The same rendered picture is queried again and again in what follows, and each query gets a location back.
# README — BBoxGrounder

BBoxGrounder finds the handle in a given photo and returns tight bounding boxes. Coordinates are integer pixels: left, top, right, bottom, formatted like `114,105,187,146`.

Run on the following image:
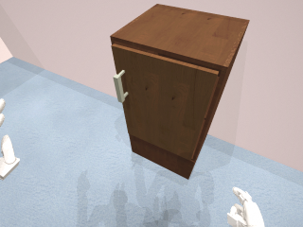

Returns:
113,70,128,103

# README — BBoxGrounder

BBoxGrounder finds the cupboard door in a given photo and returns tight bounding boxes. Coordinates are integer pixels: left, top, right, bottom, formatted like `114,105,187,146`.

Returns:
111,44,219,161

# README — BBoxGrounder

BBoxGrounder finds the robot left hand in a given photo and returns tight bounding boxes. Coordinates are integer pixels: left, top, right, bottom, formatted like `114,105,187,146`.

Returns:
0,98,20,181

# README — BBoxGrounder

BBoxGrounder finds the robot right hand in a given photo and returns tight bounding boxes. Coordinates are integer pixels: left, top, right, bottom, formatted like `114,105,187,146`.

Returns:
227,186,265,227

